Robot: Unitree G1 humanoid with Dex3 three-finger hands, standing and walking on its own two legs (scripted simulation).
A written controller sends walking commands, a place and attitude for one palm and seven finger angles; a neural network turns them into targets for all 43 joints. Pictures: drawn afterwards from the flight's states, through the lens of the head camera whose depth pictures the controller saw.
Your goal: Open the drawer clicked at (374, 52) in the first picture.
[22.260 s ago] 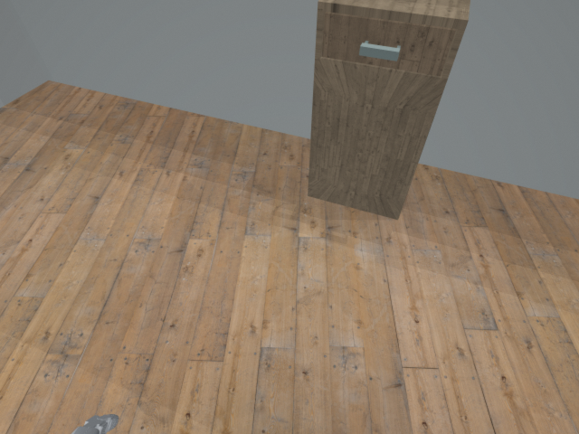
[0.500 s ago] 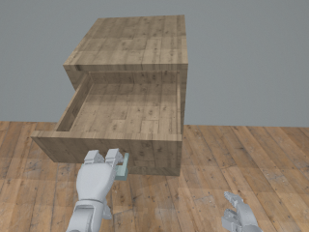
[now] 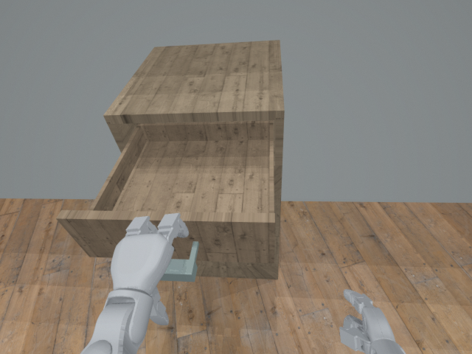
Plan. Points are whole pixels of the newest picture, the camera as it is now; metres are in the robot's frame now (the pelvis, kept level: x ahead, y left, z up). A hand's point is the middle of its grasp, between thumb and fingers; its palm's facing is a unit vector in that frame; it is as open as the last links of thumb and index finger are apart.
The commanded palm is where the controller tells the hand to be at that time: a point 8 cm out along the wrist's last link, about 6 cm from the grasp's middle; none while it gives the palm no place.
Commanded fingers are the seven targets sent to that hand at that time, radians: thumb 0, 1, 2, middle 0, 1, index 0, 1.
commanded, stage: lift the hand off the handle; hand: left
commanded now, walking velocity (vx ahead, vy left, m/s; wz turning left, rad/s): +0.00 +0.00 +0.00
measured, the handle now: (165, 257) +0.28 +0.18 +0.01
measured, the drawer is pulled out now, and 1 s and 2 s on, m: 0.30 0.30 0.30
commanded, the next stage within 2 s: draw the hand back to the body in 0.82 s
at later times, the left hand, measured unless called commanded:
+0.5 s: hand (147, 240) +0.24 +0.17 +0.12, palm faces +0.14 -0.17 -0.97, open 13.8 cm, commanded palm +0.20 +0.17 +0.18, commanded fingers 0.00 -0.50 0.30 -0.30 -1.20 -0.30 -1.20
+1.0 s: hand (136, 233) +0.24 +0.17 +0.15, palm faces +0.13 -0.16 -0.98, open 13.8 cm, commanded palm +0.19 +0.18 +0.21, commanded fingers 0.00 -0.50 0.30 -0.30 -1.20 -0.30 -1.20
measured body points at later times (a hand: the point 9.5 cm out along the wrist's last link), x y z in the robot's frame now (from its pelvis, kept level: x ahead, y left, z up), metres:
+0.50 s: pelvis +0.01 +0.01 +0.01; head -0.02 -0.05 +0.46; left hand +0.23 +0.18 +0.18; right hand +0.25 -0.17 -0.08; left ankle +0.01 +0.14 -0.73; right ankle +0.00 -0.09 -0.73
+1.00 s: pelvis -0.01 +0.00 +0.01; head -0.04 -0.06 +0.46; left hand +0.22 +0.18 +0.20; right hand +0.24 -0.18 -0.07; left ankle +0.01 +0.14 -0.73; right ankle +0.00 -0.09 -0.73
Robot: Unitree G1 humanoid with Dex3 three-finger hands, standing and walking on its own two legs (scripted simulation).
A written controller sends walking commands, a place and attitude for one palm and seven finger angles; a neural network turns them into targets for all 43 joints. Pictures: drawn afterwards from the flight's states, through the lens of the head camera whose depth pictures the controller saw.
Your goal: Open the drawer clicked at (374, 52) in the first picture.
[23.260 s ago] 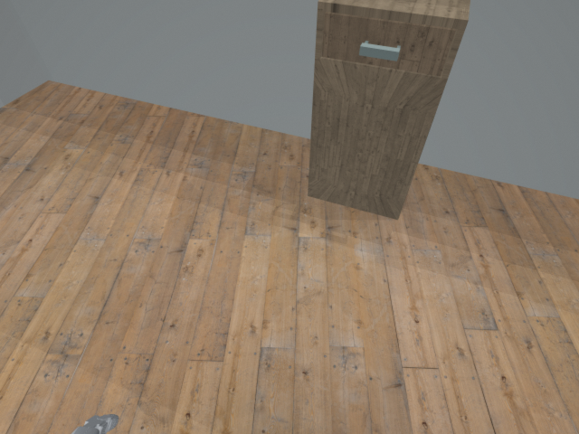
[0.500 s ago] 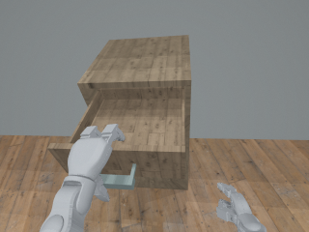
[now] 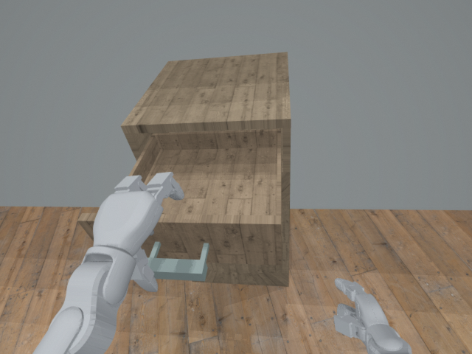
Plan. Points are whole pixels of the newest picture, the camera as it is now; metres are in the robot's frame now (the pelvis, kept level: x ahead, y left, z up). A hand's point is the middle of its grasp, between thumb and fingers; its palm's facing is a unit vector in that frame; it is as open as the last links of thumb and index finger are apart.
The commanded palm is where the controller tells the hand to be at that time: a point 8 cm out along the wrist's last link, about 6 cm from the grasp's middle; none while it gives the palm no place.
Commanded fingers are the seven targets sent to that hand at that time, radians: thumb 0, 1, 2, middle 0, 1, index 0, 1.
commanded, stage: draw the hand back to the body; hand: left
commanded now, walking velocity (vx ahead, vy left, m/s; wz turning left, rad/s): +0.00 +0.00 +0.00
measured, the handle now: (177, 258) +0.29 +0.18 +0.00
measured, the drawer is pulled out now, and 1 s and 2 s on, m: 0.30 0.30 0.30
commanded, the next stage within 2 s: step back with the hand held close in 1.52 s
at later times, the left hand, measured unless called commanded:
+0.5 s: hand (112, 245) +0.22 +0.22 +0.14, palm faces +0.14 -0.12 -0.98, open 13.8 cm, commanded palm +0.18 +0.22 +0.19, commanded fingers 0.00 -0.50 0.30 -0.30 -1.20 -0.30 -1.20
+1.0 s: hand (99, 229) +0.22 +0.23 +0.17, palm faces +0.34 -0.87 -0.36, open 11.4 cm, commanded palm +0.17 +0.28 +0.19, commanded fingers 0.00 0.38 0.68 -0.24 -0.64 -0.24 -0.64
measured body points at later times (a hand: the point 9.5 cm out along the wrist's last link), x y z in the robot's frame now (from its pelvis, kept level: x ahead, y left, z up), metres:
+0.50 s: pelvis +0.00 +0.01 +0.00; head -0.01 -0.05 +0.44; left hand +0.21 +0.23 +0.19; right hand +0.25 -0.18 -0.09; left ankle +0.02 +0.13 -0.74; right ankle +0.01 -0.09 -0.74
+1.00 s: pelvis +0.03 +0.02 +0.00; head +0.03 +0.00 +0.45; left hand +0.20 +0.27 +0.19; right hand +0.22 -0.20 -0.09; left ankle +0.02 +0.13 -0.74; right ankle +0.01 -0.09 -0.74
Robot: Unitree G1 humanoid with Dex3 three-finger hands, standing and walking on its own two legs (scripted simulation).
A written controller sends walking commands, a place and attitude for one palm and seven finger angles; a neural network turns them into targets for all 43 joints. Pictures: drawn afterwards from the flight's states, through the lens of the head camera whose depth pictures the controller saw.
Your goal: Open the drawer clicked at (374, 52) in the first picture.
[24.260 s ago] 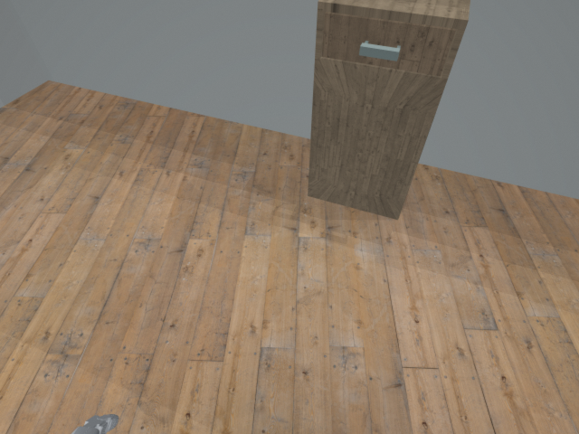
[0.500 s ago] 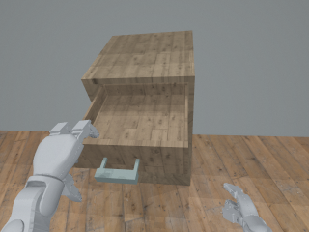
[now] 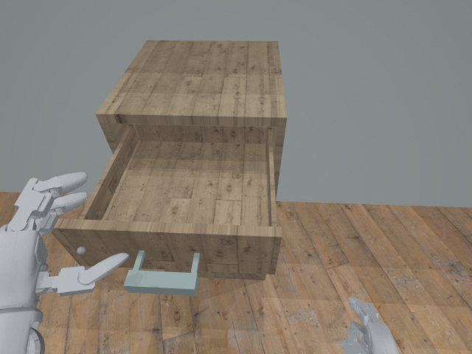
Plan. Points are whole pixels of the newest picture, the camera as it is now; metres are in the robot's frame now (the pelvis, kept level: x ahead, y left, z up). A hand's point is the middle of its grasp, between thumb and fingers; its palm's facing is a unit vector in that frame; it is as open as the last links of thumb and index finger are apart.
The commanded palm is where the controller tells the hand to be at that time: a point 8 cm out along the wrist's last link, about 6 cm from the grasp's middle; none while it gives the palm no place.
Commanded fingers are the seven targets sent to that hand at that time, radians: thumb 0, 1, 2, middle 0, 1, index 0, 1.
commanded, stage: draw the hand back to the body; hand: left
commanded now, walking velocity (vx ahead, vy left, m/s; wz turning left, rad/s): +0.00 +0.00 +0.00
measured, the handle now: (165, 269) +0.25 +0.16 +0.00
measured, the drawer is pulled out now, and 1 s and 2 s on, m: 0.30 0.30 0.30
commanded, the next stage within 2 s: step back with the hand held close in 0.52 s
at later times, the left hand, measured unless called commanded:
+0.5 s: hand (59, 260) +0.18 +0.23 +0.17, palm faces +0.43 -0.81 -0.39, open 7.6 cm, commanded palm +0.13 +0.28 +0.19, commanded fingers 0.00 0.90 0.90 -0.20 -0.30 -0.20 -0.30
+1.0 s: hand (54, 274) +0.16 +0.24 +0.16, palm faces +0.29 -0.80 -0.52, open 7.4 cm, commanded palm +0.10 +0.29 +0.19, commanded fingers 0.00 0.90 0.90 -0.20 -0.30 -0.20 -0.30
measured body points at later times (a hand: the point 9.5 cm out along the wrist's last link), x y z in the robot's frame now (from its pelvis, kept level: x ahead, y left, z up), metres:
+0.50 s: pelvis +0.00 -0.01 +0.00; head -0.01 -0.03 +0.45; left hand +0.15 +0.28 +0.19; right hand +0.21 -0.21 -0.08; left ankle -0.02 +0.12 -0.74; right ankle -0.03 -0.10 -0.74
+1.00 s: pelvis -0.03 +0.00 -0.01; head +0.00 +0.00 +0.44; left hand +0.14 +0.28 +0.19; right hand +0.15 -0.25 -0.09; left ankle -0.02 +0.12 -0.74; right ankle -0.03 -0.10 -0.74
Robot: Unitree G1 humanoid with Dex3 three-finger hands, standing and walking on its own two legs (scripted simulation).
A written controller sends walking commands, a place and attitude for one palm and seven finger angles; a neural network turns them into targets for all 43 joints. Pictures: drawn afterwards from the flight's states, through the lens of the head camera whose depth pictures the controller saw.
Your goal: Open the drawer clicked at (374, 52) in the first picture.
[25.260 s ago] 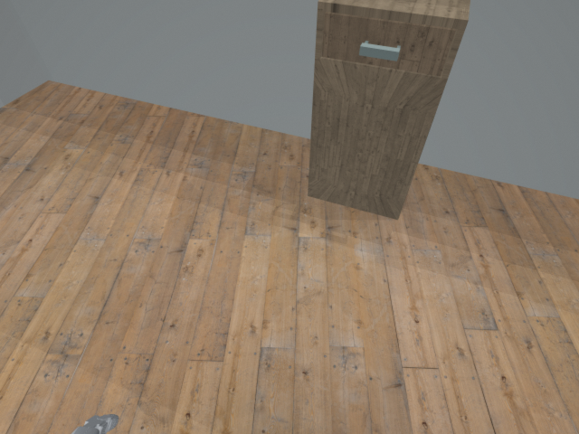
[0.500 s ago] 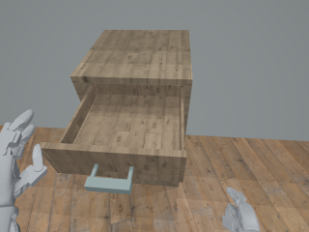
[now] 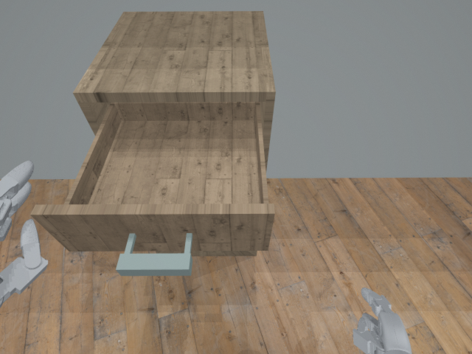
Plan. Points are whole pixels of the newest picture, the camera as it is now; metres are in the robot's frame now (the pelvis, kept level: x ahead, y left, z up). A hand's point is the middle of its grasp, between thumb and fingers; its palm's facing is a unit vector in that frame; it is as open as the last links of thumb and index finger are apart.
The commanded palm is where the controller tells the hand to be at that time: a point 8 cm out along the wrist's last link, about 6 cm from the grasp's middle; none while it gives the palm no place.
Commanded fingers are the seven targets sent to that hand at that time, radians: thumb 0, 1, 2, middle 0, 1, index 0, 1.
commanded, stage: step back with the hand held close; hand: left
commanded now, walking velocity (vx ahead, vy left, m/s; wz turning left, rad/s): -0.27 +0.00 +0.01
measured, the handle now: (158, 251) +0.29 +0.15 +0.00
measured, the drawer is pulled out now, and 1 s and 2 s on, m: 0.30 0.30 0.30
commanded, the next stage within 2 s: stop stepping back and stand still in 0.88 s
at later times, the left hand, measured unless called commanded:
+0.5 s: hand out of the picture +0.13 +0.25 +0.18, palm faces +0.39 -0.79 -0.47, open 7.4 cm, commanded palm +0.06 +0.29 +0.19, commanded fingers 0.00 0.90 0.90 -0.20 -0.30 -0.20 -0.30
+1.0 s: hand out of the picture +0.04 +0.22 +0.18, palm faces +0.33 -0.84 -0.43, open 7.4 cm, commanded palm -0.03 +0.26 +0.19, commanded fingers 0.00 0.90 0.90 -0.20 -0.30 -0.20 -0.30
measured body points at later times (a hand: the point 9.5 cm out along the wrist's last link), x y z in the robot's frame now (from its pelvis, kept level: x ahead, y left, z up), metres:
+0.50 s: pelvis -0.06 +0.01 -0.01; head -0.04 +0.03 +0.44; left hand +0.10 +0.29 +0.20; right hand +0.11 -0.22 -0.08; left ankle +0.01 +0.12 -0.74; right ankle -0.05 -0.11 -0.73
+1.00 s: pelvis -0.17 -0.01 -0.01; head -0.13 +0.01 +0.44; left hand +0.01 +0.26 +0.20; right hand +0.02 -0.23 -0.08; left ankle -0.08 +0.12 -0.74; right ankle -0.18 -0.12 -0.70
